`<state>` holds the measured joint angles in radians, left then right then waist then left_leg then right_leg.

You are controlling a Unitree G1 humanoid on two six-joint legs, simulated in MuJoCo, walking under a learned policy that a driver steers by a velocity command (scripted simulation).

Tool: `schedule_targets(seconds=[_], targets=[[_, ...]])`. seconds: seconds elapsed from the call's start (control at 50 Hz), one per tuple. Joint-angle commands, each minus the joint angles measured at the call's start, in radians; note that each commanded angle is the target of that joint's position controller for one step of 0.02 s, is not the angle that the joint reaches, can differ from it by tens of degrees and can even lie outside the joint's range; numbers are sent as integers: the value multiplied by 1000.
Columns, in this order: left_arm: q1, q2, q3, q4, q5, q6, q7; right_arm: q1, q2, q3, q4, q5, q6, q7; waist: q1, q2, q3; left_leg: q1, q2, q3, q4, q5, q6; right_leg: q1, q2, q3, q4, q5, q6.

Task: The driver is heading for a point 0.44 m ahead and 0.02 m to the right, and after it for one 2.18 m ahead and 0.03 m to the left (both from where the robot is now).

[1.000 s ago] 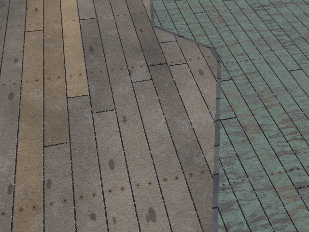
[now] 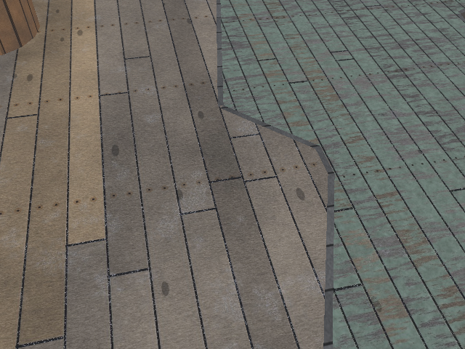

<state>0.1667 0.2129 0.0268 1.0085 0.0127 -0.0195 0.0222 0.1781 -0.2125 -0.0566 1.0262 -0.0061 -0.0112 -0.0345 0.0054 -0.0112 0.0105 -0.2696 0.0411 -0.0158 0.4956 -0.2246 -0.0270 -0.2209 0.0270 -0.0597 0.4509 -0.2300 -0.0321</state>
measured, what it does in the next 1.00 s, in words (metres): shifts its weight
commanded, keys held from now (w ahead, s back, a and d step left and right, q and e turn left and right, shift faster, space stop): no key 0.30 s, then w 0.12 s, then no key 0.58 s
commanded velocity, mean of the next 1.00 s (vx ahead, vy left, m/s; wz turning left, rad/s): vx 0.06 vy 0.00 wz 0.00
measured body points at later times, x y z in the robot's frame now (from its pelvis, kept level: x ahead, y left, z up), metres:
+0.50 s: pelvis +0.04 +0.02 -0.01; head +0.04 +0.03 +0.44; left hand +0.05 +0.27 -0.16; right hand +0.08 -0.24 -0.15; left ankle +0.03 +0.12 -0.73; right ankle +0.01 -0.10 -0.74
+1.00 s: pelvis +0.08 +0.03 +0.00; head +0.09 +0.03 +0.45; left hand +0.13 +0.28 -0.15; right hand +0.13 -0.22 -0.15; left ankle +0.04 +0.13 -0.74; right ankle +0.05 -0.10 -0.74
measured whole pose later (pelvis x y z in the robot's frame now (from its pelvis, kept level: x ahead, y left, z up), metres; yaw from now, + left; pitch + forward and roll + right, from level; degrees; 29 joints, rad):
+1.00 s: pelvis +0.08 +0.03 +0.00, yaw +0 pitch -1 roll +0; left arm 0.16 0.20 0.04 1.12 -0.01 0.00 0.04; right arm 0.18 -0.20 -0.04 1.10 0.00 -0.01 -0.03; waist 0.00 0.00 0.04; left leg -0.15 -0.02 0.05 0.47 -0.31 0.03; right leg -0.16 -0.02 -0.02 0.48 -0.30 0.01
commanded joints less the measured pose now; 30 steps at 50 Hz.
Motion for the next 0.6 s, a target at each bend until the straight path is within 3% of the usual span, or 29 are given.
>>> schedule_targets(seconds=[0.02,0.3,0.32,0.36,0.38,0.42,0.44,0.46,0.48,0.52,0.54,0.56,0.58,0.6], targets=[[26,98,21,-17,-4,-2,4,3,-109,-17,-18,5,-17,-3,3,66,-36,61,37,-37,-70,195,51,8,-58,49,-57,100,-18],[47,92,21,44,-10,13,12,7,-94,-10,35,6,2,-9,-4,13,-11,84,11,-11,-58,213,54,27,-65,50,-43,149,-4],[69,84,20,59,-10,14,13,27,-82,-8,49,6,4,-8,-3,12,-31,93,-1,3,-61,113,55,34,-57,41,-50,47,-7],[77,116,32,64,-24,19,16,34,-94,-15,55,19,7,-10,0,-13,26,19,-42,38,-19,-236,74,-15,-57,62,-61,-303,-43],[82,131,37,59,-30,16,18,23,-93,-15,46,21,2,-11,6,-32,76,-49,-46,39,1,-353,83,-45,-90,112,-91,-450,-68],[151,165,49,67,-40,-8,16,-24,-62,-8,16,26,-26,-5,35,-101,132,-174,-50,65,118,-318,86,-14,-220,309,-192,-592,-140],[157,181,54,67,-38,-17,15,-42,-42,-4,7,24,-40,1,35,-142,147,-216,-52,81,204,-210,83,8,-297,414,-245,-549,-179],[137,177,54,60,-29,-25,16,-49,-42,-4,3,18,-49,6,27,-138,155,-208,-31,58,249,-173,90,-12,-333,450,-238,-411,-199],[96,166,50,49,-23,-31,14,-20,-32,-2,10,15,-54,11,-4,-135,138,-170,-20,50,232,-172,97,-25,-331,416,-191,-215,-192],[11,129,39,29,-31,-28,6,84,-35,-4,53,7,-51,16,-66,-79,78,37,-30,61,0,-46,107,-80,-216,218,-56,51,-99],[21,122,39,25,-29,-26,8,112,-93,-18,63,-1,-44,14,-49,11,46,128,17,-22,-42,181,110,-119,-133,121,61,106,-37],[63,66,26,21,-8,-25,15,131,-153,-28,67,11,-37,13,-12,188,3,184,106,-152,-78,317,166,-177,-9,-16,193,-42,31],[91,34,15,34,-5,-18,21,145,-109,-7,68,1,-38,17,-20,236,-36,182,225,-293,-119,417,255,-156,-27,18,237,-186,64],[87,43,16,38,-16,-12,23,122,-73,7,64,-4,-44,17,-10,201,-16,187,247,-307,-117,509,278,-172,-43,47,271,-257,71]])
Velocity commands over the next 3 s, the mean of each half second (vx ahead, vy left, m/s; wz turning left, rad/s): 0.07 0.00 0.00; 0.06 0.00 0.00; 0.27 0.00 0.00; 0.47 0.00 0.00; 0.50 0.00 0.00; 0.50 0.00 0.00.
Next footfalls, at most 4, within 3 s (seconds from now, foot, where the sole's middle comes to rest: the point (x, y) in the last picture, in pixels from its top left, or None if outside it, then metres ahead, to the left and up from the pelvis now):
1.36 right None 0.18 -0.13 -0.78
1.88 left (204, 330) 0.57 0.09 -0.78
2.42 right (283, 243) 0.87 -0.15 -0.78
2.98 left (215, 171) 1.19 0.08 -0.78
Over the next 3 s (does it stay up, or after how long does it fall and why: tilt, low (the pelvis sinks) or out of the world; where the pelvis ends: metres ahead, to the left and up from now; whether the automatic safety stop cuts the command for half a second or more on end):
stays up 1.02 -0.02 -0.02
